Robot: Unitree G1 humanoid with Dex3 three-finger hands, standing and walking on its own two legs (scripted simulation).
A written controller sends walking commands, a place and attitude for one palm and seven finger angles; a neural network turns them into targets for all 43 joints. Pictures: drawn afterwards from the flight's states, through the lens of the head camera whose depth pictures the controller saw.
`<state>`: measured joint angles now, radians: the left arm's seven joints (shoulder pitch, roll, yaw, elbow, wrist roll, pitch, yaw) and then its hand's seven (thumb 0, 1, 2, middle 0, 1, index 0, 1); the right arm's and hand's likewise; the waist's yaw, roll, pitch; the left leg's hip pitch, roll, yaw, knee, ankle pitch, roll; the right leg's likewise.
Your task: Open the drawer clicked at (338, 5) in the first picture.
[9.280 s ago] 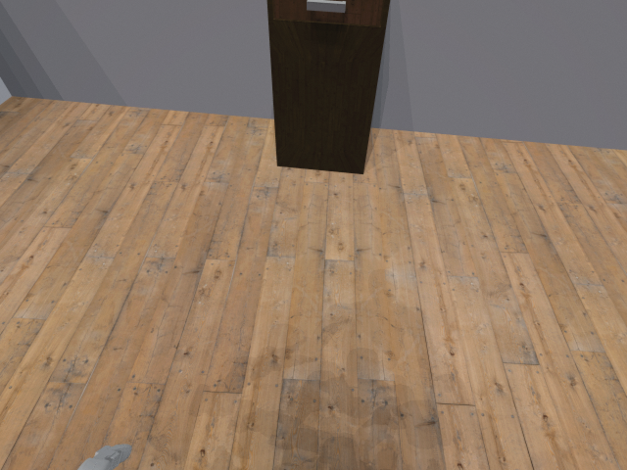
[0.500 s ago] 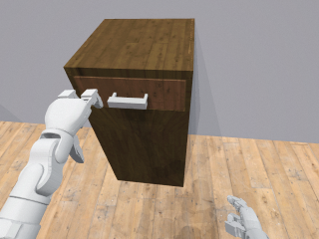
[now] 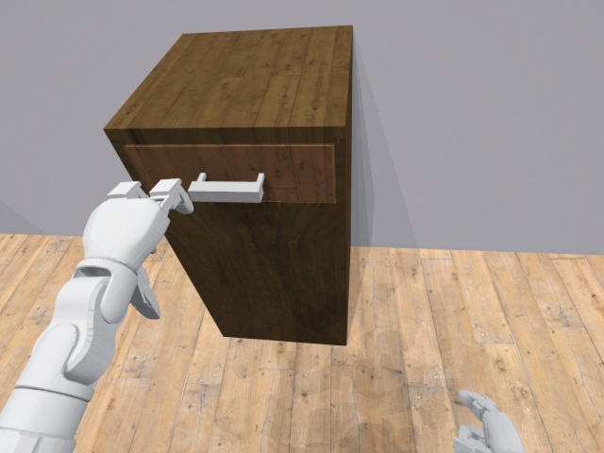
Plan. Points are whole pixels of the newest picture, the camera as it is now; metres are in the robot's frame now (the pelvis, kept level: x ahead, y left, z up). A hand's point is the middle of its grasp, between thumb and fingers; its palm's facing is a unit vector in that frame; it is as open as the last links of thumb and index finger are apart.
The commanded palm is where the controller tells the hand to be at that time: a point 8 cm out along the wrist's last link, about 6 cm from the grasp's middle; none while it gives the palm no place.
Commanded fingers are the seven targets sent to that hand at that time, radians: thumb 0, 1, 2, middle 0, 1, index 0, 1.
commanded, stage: move the hooked fingers above the handle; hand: left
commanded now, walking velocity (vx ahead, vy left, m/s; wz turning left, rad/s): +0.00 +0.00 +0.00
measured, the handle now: (228, 184) +0.57 +0.24 +0.01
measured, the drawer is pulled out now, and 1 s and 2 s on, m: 0.00 0.00 0.00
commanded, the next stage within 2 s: none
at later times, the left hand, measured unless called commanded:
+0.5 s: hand (183, 230) +0.38 +0.24 +0.09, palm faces -0.06 -0.04 -1.00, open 13.8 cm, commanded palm +0.37 +0.25 +0.16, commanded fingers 0.00 -0.50 0.30 -0.30 -1.20 -0.30 -1.20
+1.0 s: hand (215, 204) +0.45 +0.21 +0.07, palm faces -0.05 -0.04 -1.00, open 13.8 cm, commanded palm +0.43 +0.23 +0.14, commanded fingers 0.00 -0.50 0.30 -0.30 -1.20 -0.30 -1.20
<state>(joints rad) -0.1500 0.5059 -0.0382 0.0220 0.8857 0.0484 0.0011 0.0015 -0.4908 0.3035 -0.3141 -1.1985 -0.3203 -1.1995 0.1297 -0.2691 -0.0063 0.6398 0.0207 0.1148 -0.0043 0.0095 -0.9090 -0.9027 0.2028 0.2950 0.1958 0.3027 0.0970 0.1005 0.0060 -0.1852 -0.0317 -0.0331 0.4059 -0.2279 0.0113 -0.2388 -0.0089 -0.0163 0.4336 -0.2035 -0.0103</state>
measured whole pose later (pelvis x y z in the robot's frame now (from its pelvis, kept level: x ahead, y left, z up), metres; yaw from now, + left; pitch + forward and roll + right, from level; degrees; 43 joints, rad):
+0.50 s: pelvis +0.01 -0.01 +0.00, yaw +0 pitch +5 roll +0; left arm -0.41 0.53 -0.07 0.38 0.92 -0.07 -0.03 0.00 -0.49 0.30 -0.31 -1.20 -0.32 -1.20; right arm 0.19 -0.28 -0.03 0.64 0.03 0.11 -0.06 0.01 -0.91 -0.90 0.20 0.30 0.20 0.30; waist 0.05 0.07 -0.01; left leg -0.29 -0.02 -0.04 0.48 -0.27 0.01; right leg -0.34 0.00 -0.02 0.49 -0.24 -0.02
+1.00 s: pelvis +0.03 +0.02 -0.01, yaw -1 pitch +8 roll +0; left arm -0.59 0.45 -0.16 0.56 0.98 -0.03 0.04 0.00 -0.49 0.30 -0.32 -1.20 -0.32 -1.20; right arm 0.23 -0.24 -0.04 0.65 0.02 0.13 -0.03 0.01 -0.91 -0.90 0.21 0.30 0.20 0.30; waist 0.02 0.05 -0.06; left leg -0.36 -0.04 -0.02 0.54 -0.32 0.04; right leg -0.41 -0.02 0.00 0.54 -0.28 0.01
